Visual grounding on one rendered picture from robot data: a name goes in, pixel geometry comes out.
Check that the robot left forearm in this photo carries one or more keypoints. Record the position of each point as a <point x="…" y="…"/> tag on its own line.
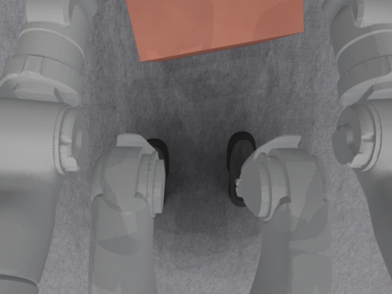
<point x="51" y="50"/>

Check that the right robot upper arm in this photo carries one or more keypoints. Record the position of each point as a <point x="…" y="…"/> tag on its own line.
<point x="363" y="141"/>

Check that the carton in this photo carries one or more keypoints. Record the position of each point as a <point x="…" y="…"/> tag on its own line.
<point x="172" y="29"/>

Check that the robot right foot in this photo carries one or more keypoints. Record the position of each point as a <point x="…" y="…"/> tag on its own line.
<point x="240" y="146"/>

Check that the robot left thigh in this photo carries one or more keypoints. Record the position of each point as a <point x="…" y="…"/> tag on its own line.
<point x="121" y="236"/>

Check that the left robot upper arm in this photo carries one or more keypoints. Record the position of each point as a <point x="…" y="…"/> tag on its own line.
<point x="40" y="143"/>

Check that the robot right forearm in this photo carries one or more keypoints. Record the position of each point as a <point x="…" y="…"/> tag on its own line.
<point x="361" y="36"/>

